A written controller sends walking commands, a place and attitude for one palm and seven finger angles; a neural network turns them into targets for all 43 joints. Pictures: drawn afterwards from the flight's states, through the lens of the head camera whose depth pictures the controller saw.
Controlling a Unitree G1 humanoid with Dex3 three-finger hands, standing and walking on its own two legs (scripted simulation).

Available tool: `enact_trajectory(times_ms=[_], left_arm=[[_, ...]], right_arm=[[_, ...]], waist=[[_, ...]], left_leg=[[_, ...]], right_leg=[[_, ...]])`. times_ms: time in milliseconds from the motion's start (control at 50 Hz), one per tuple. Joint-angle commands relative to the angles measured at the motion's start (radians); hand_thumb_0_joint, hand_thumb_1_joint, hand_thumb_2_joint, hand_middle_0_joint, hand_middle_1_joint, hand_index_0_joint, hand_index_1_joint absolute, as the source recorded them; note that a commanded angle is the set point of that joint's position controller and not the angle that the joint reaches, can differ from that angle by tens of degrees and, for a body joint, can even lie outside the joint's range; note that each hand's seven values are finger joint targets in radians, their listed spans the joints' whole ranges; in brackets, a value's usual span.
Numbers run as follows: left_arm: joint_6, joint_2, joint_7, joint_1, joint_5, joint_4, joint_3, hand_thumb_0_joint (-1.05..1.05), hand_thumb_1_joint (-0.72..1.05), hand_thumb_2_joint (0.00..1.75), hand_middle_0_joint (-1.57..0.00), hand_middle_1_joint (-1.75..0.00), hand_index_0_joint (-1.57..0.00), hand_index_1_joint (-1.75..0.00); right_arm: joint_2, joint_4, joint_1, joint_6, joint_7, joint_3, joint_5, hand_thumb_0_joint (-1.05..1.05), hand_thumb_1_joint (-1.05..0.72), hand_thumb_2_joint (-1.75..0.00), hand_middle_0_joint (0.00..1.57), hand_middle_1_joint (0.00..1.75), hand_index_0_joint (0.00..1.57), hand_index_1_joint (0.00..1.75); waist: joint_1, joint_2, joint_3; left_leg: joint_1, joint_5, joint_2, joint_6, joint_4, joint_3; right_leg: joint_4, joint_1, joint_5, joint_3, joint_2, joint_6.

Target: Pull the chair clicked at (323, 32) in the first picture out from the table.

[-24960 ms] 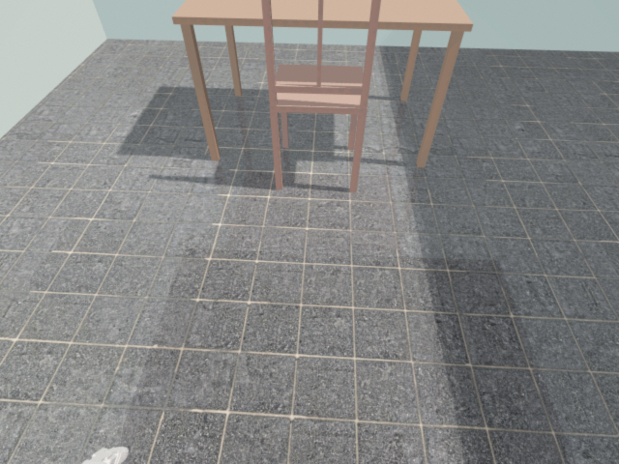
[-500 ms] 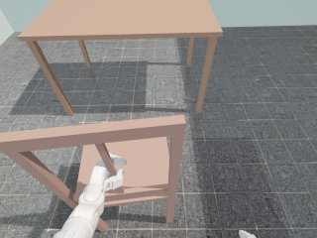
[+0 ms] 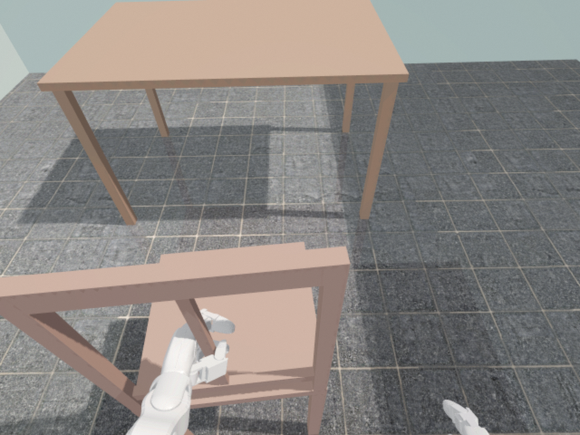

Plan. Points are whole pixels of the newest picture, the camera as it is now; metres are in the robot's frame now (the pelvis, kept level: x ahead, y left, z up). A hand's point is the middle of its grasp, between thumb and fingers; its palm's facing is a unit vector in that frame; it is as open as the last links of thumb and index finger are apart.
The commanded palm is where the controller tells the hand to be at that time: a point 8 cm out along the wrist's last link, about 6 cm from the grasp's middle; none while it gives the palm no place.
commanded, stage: stop walking, hand still on the chair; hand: left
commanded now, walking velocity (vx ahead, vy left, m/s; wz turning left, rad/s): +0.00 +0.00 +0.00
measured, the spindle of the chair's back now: (207, 346) +0.26 +0.15 -0.06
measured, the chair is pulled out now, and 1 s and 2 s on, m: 0.68 0.68 0.68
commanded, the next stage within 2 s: open the thumb and straighten the fingers in 0.06 s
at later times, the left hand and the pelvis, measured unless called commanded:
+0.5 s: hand (218, 352) +0.25 +0.13 -0.07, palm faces +0.01 -0.99 -0.16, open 10.6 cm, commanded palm +0.23 +0.18 -0.05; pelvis +0.01 -0.01 -0.02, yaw +2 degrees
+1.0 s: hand (218, 359) +0.25 +0.13 -0.07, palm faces +0.01 -0.99 -0.16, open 17.3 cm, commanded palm +0.22 +0.18 -0.05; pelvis +0.03 -0.01 -0.04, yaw +4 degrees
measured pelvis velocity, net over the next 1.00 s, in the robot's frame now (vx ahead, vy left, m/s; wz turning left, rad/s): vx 0.03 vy -0.01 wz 0.07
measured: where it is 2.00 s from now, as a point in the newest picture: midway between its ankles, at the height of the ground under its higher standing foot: outside the picture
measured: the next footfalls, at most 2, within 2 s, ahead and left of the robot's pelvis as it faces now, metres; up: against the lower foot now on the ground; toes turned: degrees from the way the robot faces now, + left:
none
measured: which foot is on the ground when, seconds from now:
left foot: down 0.00-1.00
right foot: down 0.00-1.00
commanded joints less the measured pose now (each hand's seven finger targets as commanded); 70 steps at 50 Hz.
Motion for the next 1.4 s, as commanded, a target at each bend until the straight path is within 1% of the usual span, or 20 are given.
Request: enact_trajectory(times_ms=[0,100,140,160,180,200,220,280,380,420,500,540,620,660,740,900,1020,1160,1320,1380], left_arm=[[-0.033,0.100,0.010,-0.175,0.013,-0.165,0.037,0.00,0.90,0.90,-0.50,-1.45,-0.50,-1.45],[-0.027,0.098,0.011,-0.170,0.014,-0.172,0.034,0.00,0.90,0.90,-0.50,-1.45,-0.50,-1.45],[-0.035,0.152,0.018,-0.172,0.012,-0.302,0.076,0.00,0.90,0.90,-0.50,-1.45,-0.50,-1.45],[0.005,0.046,-0.012,-0.113,-0.035,-0.208,0.009,0.00,0.78,0.84,-0.50,-1.45,-0.50,-1.45],[-0.003,0.087,-0.029,-0.147,-0.044,-0.297,0.052,0.00,0.66,0.78,-0.50,-1.45,-0.50,-1.45],[-0.010,0.133,-0.039,-0.147,-0.038,-0.350,0.085,0.00,0.54,0.73,-0.50,-1.45,-0.50,-1.45],[-0.005,0.135,-0.044,-0.116,-0.033,-0.380,0.073,0.00,0.42,0.67,-0.50,-1.45,-0.50,-1.45],[0.018,0.100,-0.055,-0.061,-0.016,-0.449,0.044,0.00,0.05,0.49,-0.50,-1.45,-0.50,-1.45],[0.088,0.134,-0.054,-0.054,-0.027,-0.540,0.079,0.00,-0.55,0.20,-0.45,-1.30,-0.45,-1.30],[0.106,0.149,-0.052,-0.008,-0.024,-0.579,0.092,0.00,-0.55,0.20,-0.40,-1.16,-0.40,-1.16],[0.147,0.113,-0.056,0.065,-0.029,-0.617,0.070,0.00,-0.55,0.20,-0.30,-0.87,-0.30,-0.87],[0.161,0.097,-0.058,0.108,-0.029,-0.670,0.049,0.00,-0.55,0.20,-0.25,-0.73,-0.25,-0.73],[0.191,0.111,-0.052,0.081,-0.016,-0.715,0.043,0.00,-0.55,0.20,-0.15,-0.43,-0.15,-0.43],[0.206,0.145,-0.050,0.153,-0.017,-0.711,0.089,0.00,-0.55,0.20,-0.10,-0.29,-0.10,-0.29],[0.219,0.148,-0.055,0.130,-0.011,-0.796,0.073,0.00,-0.55,0.20,0.00,0.00,0.00,0.00],[0.252,0.121,-0.065,0.218,-0.014,-0.851,0.034,0.00,-0.55,0.20,0.00,0.00,0.00,0.00],[0.266,0.153,-0.052,0.350,-0.006,-0.864,0.082,0.00,-0.55,0.20,0.00,0.00,0.00,0.00],[0.252,0.113,-0.042,0.538,0.004,-1.030,0.022,0.00,-0.55,0.20,0.00,0.00,0.00,0.00],[0.228,0.130,-0.037,0.624,0.030,-1.129,-0.003,0.00,-0.55,0.20,0.00,0.00,0.00,0.00],[0.226,0.091,-0.038,0.663,0.038,-1.148,-0.053,0.00,-0.55,0.20,0.00,0.00,0.00,0.00]], right_arm=[[-0.104,-0.132,-0.060,-0.029,-0.007,-0.038,-0.008,0.00,-0.90,-0.90,0.20,0.30,0.20,0.30],[-0.103,-0.136,-0.063,-0.020,-0.008,-0.036,-0.008,0.00,-0.90,-0.90,0.20,0.30,0.20,0.30],[-0.101,-0.151,-0.071,-0.022,-0.007,-0.039,-0.008,0.00,-0.90,-0.90,0.20,0.30,0.20,0.30],[-0.134,-0.155,-0.073,-0.037,0.029,-0.052,0.042,0.00,-0.90,-0.90,0.20,0.30,0.20,0.30],[-0.137,-0.171,-0.085,-0.053,0.046,-0.056,0.040,0.00,-0.90,-0.90,0.20,0.30,0.20,0.30],[-0.134,-0.183,-0.094,-0.070,0.054,-0.063,0.037,0.00,-0.90,-0.90,0.20,0.30,0.20,0.30],[-0.127,-0.192,-0.091,-0.082,0.062,-0.061,0.035,0.00,-0.90,-0.90,0.20,0.30,0.20,0.30],[-0.116,-0.220,-0.088,-0.113,0.076,-0.056,0.030,0.00,-0.90,-0.90,0.20,0.30,0.20,0.30],[-0.131,-0.249,-0.072,-0.136,0.075,-0.060,0.028,0.00,-0.90,-0.90,0.20,0.30,0.20,0.30],[-0.133,-0.259,-0.065,-0.149,0.068,-0.065,0.024,0.00,-0.90,-0.90,0.20,0.30,0.20,0.30],[-0.138,-0.279,-0.048,-0.161,0.064,-0.065,0.022,0.00,-0.90,-0.90,0.20,0.30,0.20,0.30],[-0.136,-0.297,-0.046,-0.167,0.060,-0.063,0.021,0.00,-0.90,-0.90,0.20,0.30,0.20,0.30],[-0.143,-0.304,-0.032,-0.171,0.049,-0.060,0.015,0.00,-0.90,-0.90,0.20,0.30,0.20,0.30],[-0.141,-0.312,-0.021,-0.170,0.044,-0.061,0.015,0.00,-0.90,-0.90,0.20,0.30,0.20,0.30],[-0.138,-0.325,-0.015,-0.173,0.035,-0.053,0.013,0.00,-0.90,-0.90,0.20,0.30,0.20,0.30],[-0.138,-0.339,-0.005,-0.183,0.032,-0.051,0.012,0.00,-0.90,-0.90,0.20,0.30,0.20,0.30],[-0.131,-0.352,-0.009,-0.172,0.030,-0.058,0.010,0.00,-0.90,-0.90,0.20,0.30,0.20,0.30],[-0.109,-0.384,-0.018,-0.181,0.028,-0.065,0.013,0.00,-0.90,-0.90,0.20,0.30,0.20,0.30],[-0.106,-0.397,-0.024,-0.193,0.015,-0.065,0.012,0.00,-0.90,-0.90,0.20,0.30,0.20,0.30],[-0.103,-0.413,-0.027,-0.194,0.014,-0.060,0.014,0.00,-0.90,-0.90,0.20,0.30,0.20,0.30]], waist=[[0.000,-0.057,-0.157],[-0.003,-0.062,-0.152],[0.004,-0.041,-0.164],[-0.060,-0.177,-0.124],[-0.027,-0.183,-0.151],[-0.021,-0.096,-0.191],[-0.017,-0.033,-0.190],[-0.014,0.021,-0.212],[-0.022,-0.033,-0.272],[-0.013,-0.001,-0.298],[-0.018,-0.075,-0.305],[-0.016,-0.060,-0.326],[-0.033,-0.067,-0.296],[-0.017,-0.092,-0.312],[-0.028,-0.029,-0.328],[-0.037,-0.043,-0.329],[-0.013,-0.060,-0.319],[-0.013,-0.026,-0.335],[-0.021,-0.012,-0.293],[-0.026,-0.025,-0.279]], left_leg=[[0.018,0.136,0.088,0.023,-0.067,-0.074],[0.020,0.140,0.088,0.021,-0.067,-0.073],[0.021,0.134,0.085,0.024,-0.069,-0.073],[-0.112,0.074,0.049,0.013,-0.039,-0.033],[-0.154,0.053,0.039,0.018,-0.011,-0.029],[-0.161,0.026,0.026,0.018,0.013,-0.014],[-0.172,0.024,0.022,0.014,0.022,-0.017],[-0.214,0.024,0.011,0.012,0.074,-0.009],[-0.274,0.017,0.003,0.016,0.142,-0.017],[-0.277,0.039,0.001,0.016,0.166,-0.015],[-0.314,0.066,0.000,0.017,0.210,-0.022],[-0.316,0.089,-0.003,0.016,0.229,-0.020],[-0.341,0.073,-0.006,0.020,0.264,-0.030],[-0.356,0.069,-0.008,0.023,0.278,-0.027],[-0.354,0.093,-0.014,0.024,0.301,-0.030],[-0.364,0.118,-0.014,0.023,0.335,-0.039],[-0.406,0.126,-0.016,0.020,0.343,-0.040],[-0.400,0.127,-0.015,0.020,0.368,-0.044],[-0.441,0.058,-0.020,0.021,0.396,-0.061],[-0.446,0.039,-0.020,0.020,0.402,-0.070]], right_leg=[[-0.063,0.086,0.093,0.063,-0.071,-0.041],[-0.068,0.083,0.095,0.057,-0.072,-0.042],[-0.074,0.106,0.103,0.060,-0.074,-0.038],[-0.009,0.060,0.047,-0.049,-0.036,-0.026],[0.014,0.048,0.030,-0.044,-0.027,-0.027],[0.030,0.037,-0.001,-0.033,-0.027,-0.027],[0.045,0.032,-0.005,-0.033,-0.029,-0.033],[0.090,-0.022,-0.016,-0.041,-0.019,-0.037],[0.152,-0.058,-0.012,-0.046,-0.014,-0.027],[0.177,-0.063,0.006,-0.046,-0.013,-0.031],[0.225,-0.088,0.051,-0.061,-0.010,-0.025],[0.244,-0.087,0.077,-0.064,-0.014,-0.025],[0.262,-0.141,0.056,-0.069,-0.012,-0.023],[0.271,-0.128,0.055,-0.065,-0.012,-0.018],[0.289,-0.138,0.079,-0.064,-0.016,-0.022],[0.313,-0.165,0.108,-0.081,-0.017,-0.019],[0.329,-0.155,0.119,-0.084,-0.017,-0.029],[0.351,-0.189,0.091,-0.091,-0.017,-0.029],[0.374,-0.274,-0.021,-0.101,-0.010,-0.035],[0.388,-0.308,-0.059,-0.110,-0.008,-0.033]])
